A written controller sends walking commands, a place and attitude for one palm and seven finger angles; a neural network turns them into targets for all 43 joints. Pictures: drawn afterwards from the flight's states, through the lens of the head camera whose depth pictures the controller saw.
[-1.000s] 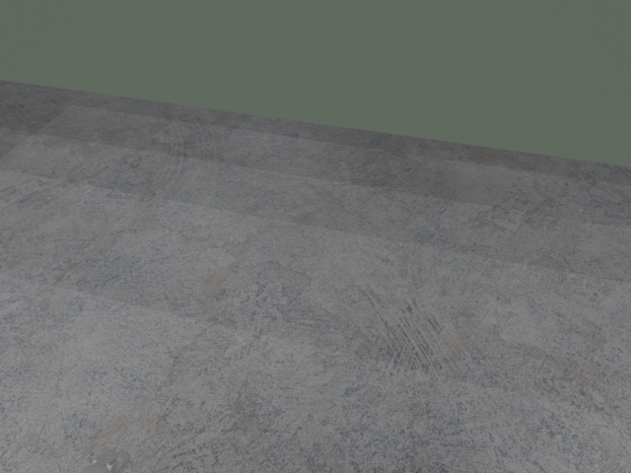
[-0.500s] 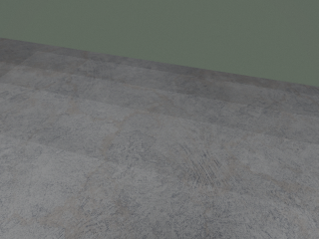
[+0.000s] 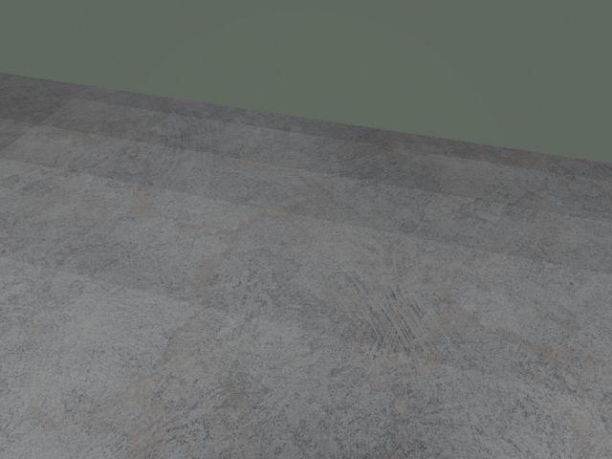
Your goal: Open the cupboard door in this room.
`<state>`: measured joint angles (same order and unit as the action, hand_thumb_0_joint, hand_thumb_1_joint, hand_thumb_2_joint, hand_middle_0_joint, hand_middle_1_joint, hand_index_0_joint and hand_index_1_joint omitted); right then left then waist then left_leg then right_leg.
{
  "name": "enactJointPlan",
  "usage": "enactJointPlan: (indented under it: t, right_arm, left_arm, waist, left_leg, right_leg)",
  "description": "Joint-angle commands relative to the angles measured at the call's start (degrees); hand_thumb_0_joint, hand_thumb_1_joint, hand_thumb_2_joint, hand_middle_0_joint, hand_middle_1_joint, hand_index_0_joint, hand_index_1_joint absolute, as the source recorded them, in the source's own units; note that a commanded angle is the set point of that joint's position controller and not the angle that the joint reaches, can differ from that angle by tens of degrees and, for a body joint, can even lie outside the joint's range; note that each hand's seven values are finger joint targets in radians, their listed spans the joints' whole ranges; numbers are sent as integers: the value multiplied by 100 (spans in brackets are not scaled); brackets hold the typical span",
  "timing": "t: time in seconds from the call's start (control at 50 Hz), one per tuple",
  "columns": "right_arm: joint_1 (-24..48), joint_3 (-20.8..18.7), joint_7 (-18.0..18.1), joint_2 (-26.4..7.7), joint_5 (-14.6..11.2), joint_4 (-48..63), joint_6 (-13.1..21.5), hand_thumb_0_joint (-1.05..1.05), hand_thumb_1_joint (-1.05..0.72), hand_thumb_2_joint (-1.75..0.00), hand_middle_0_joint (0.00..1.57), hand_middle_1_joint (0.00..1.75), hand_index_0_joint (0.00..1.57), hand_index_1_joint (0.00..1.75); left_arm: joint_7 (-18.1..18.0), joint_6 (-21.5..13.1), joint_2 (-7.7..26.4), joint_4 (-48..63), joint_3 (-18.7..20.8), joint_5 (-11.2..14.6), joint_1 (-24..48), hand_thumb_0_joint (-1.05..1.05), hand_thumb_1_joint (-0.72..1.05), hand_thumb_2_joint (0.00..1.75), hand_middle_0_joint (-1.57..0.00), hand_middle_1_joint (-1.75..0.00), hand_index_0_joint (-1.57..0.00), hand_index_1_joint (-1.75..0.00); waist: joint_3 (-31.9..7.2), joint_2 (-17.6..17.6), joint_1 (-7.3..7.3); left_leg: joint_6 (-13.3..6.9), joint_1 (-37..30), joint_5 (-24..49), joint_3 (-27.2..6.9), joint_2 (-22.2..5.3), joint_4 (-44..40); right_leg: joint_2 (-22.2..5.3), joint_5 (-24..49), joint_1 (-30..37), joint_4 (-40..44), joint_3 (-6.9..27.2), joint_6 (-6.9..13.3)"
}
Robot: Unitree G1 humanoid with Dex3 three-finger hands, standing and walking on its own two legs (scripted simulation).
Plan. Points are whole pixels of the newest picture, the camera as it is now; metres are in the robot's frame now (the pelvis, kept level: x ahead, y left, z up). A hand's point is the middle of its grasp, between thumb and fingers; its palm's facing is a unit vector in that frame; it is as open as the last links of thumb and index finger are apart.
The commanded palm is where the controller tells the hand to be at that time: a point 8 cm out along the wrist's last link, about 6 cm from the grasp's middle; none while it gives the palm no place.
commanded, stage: turn or walk to find it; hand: left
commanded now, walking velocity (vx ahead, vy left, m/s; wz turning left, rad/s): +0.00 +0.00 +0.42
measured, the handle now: out of the picture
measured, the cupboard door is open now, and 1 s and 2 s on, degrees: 0 0 0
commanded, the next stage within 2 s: none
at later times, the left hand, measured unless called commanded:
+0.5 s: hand out of the picture +0.04 +0.22 -0.17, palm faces +0.16 -0.95 -0.26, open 7.4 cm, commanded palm none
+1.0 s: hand out of the picture -0.12 +0.19 -0.20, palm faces +0.44 -0.87 -0.22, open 7.4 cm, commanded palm none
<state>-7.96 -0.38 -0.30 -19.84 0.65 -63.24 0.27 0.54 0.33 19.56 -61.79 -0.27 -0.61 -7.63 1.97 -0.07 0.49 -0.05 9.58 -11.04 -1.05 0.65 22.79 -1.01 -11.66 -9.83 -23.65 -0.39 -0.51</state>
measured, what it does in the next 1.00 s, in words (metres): steps on the spot, turning left: right foot, then left foot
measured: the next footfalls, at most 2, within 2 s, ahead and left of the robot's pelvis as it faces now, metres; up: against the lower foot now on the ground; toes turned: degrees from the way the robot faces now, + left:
right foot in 0.58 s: +0.01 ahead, -0.13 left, +0.00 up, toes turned +12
left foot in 1.00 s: -0.08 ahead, +0.11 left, +0.00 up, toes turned +29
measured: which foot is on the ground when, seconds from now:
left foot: down 0.00-0.58, up 0.60-0.98, down 1.00-1.00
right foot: down 0.00-0.26, up 0.28-0.56, down 0.58-1.00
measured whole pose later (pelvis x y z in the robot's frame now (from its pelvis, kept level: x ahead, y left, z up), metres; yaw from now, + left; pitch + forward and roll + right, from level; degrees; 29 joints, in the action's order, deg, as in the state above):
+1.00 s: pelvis -0.06 +0.00 -0.02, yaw +25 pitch +0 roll +0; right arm -9.8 -3.6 -0.8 -14.0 0.5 -55.1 -2.9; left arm -1.0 1.5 12.8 -54.1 2.2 -1.3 -16.7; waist 4.4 2.3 -0.6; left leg 0.6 15.4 -17.7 3.4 -0.8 34.7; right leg -8.3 -21.9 -13.9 -37.3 -10.7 -2.7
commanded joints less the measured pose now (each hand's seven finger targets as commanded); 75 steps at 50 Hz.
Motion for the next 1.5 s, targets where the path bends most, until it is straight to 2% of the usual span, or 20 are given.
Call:
enactJointPlan:
  t: [0.0,0.18,0.24,0.28,0.44,0.52,0.54,0.56,0.58,0.68,0.86,0.92,0.94,0.96,0.98,1.0,1.1,1.42,1.46,1.48]
  right_arm:
    - [153,-139,50,-683,17,432,41,0,-90,-90,20,30,20,30]
    - [-461,-248,29,-325,8,725,-158,0,-90,-90,20,30,20,30]
    - [-604,-332,33,-621,77,840,-118,0,-90,-90,20,30,20,30]
    - [-774,-408,115,-713,37,890,-74,0,-90,-90,20,30,20,30]
    - [-789,-534,194,-467,76,1051,-146,0,-90,-90,20,30,20,30]
    - [-551,-585,121,-358,36,1198,-215,0,-90,-90,20,30,20,30]
    - [-502,-573,82,-147,-7,1252,-234,0,-90,-90,20,30,20,30]
    - [-544,-534,72,224,-21,1401,-236,0,-90,-90,20,30,20,30]
    - [-300,-600,82,-4,63,1446,-248,0,-90,-90,20,30,20,30]
    - [-682,-578,-60,129,60,1057,-348,0,-90,-90,20,30,20,30]
    - [147,-391,-44,294,-12,1268,-285,0,-90,-90,20,30,20,30]
    - [-228,-375,-21,243,-28,1181,-184,0,-90,-90,20,30,20,30]
    - [-571,-403,-22,98,-18,1099,-136,0,-90,-90,20,30,20,30]
    - [-825,-498,-8,-391,27,1064,-64,0,-90,-90,20,30,20,30]
    - [-1040,-609,30,-866,-18,1055,-64,0,-90,-90,20,30,20,30]
    - [-1187,-616,55,-872,-13,990,-124,0,-90,-90,20,30,20,30]
    - [-428,-435,187,-266,24,1131,-35,0,-90,-90,20,30,20,30]
    - [-417,-568,105,-290,80,1246,-149,0,-90,-90,20,30,20,30]
    - [-478,-543,58,18,-2,1285,-151,0,-90,-90,20,30,20,30]
    - [-586,-479,44,405,-20,1405,-154,0,-90,-90,20,30,20,30]
  left_arm:
    - [-157,-33,783,401,209,-8,19,0,90,90,-20,-30,-20,-30]
    - [-257,109,710,881,310,-50,-93,0,90,90,-20,-30,-20,-30]
    - [-247,161,312,1080,297,-13,24,0,90,90,-20,-30,-20,-30]
    - [-277,145,256,1197,301,-30,15,0,90,90,-20,-30,-20,-30]
    - [-239,105,-212,1235,330,49,-207,0,90,90,-20,-30,-20,-30]
    - [-262,70,-126,1132,410,49,-833,0,90,90,-20,-30,-20,-30]
    - [-284,48,145,1099,475,-7,-1009,0,90,90,-20,-30,-20,-30]
    - [-319,12,629,1168,584,-107,-985,0,90,90,-20,-30,-20,-30]
    - [-324,33,742,1314,563,-66,-739,0,90,90,-20,-30,-20,-30]
    - [-286,-62,126,1417,415,-69,-117,0,90,90,-20,-30,-20,-30]
    - [-285,-45,463,1113,517,-146,-1119,0,90,90,-20,-30,-20,-30]
    - [-278,-17,552,1063,580,-123,-1029,0,90,90,-20,-30,-20,-30]
    - [-269,1,510,1076,575,-67,-929,0,90,90,-20,-30,-20,-30]
    - [-242,31,255,1175,532,-13,-1054,0,90,90,-20,-30,-20,-30]
    - [-214,56,-117,1343,407,-18,-959,0,90,90,-20,-30,-20,-30]
    - [-261,141,-50,1377,410,-45,-705,0,90,90,-20,-30,-20,-30]
    - [-160,160,-93,1063,477,-42,-586,0,90,90,-20,-30,-20,-30]
    - [-231,97,-251,1283,474,22,-597,0,90,90,-20,-30,-20,-30]
    - [-275,-6,80,1247,542,-42,-912,0,90,90,-20,-30,-20,-30]
    - [-309,-63,638,1298,646,-130,-940,0,90,90,-20,-30,-20,-30]
  waist:
    - [-218,148,-83]
    - [-457,555,55]
    - [-191,-970,135]
    - [-197,-1293,134]
    - [-785,-786,122]
    - [-786,-626,-154]
    - [-732,23,-220]
    - [-465,1594,-247]
    - [-199,1444,-311]
    - [418,884,193]
    - [-17,1178,-293]
    - [-409,1156,-130]
    - [-601,850,80]
    - [-986,-408,173]
    - [-1034,-1779,211]
    - [-976,-1232,340]
    - [-330,-797,22]
    - [-252,-645,-105]
    - [-462,331,-256]
    - [-410,1963,-253]
  left_leg:
    - [-133,441,465,-606,-605,-95]
    - [-46,661,451,-363,-351,1133]
    - [-607,799,1030,-2129,-1177,-223]
    - [-1248,378,1959,-3002,-1632,-578]
    - [-1123,-267,2223,-2541,-1097,-80]
    - [-600,844,923,-2269,-577,197]
    - [-282,1665,-138,-1805,-206,678]
    - [125,2825,-1478,-692,472,2084]
    - [187,2667,-1997,-492,384,3276]
    - [273,2372,-821,-189,-25,4710]
    - [329,1651,-1490,420,-163,2478]
    - [233,756,-852,639,-62,986]
    - [168,53,48,539,-117,121]
    - [-124,-1083,1554,-442,-1009,-200]
    - [-741,-1599,4108,-1945,-2287,-77]
    - [-1141,-1092,4245,-1616,-2436,18]
    - [-887,-516,3391,-895,-1453,-152]
    - [-871,784,1401,-1863,-1114,-34]
    - [-362,1700,96,-1368,-502,885]
    - [104,2569,-1734,-291,378,2357]
  right_leg:
    - [-720,-7,0,288,515,112]
    - [-1407,488,-403,-189,458,466]
    - [-202,-789,-901,-1798,-449,-126]
    - [-73,-2100,-1554,-3186,58,-140]
    - [102,-1667,-1259,-2187,142,-219]
    - [160,-383,352,-87,-41,-194]
    - [-416,-355,1044,409,375,-35]
    - [-1953,-1021,1259,965,2065,514]
    - [-2631,-533,168,1085,2379,906]
    - [-1488,339,-610,765,572,690]
    - [-1794,2515,381,15,131,923]
    - [-1712,2867,426,-656,-166,611]
    - [-1552,2537,151,-1212,-434,340]
    - [-1109,1036,-825,-2249,-784,-27]
    - [-463,-2425,-2137,-3303,-679,-378]
    - [-511,-2602,-1939,-3798,-211,-298]
    - [-527,-1281,-2126,-4217,-53,-412]
    - [-47,-611,-203,-989,-132,-291]
    - [-771,-91,983,451,506,-120]
    - [-2293,245,1189,899,2119,472]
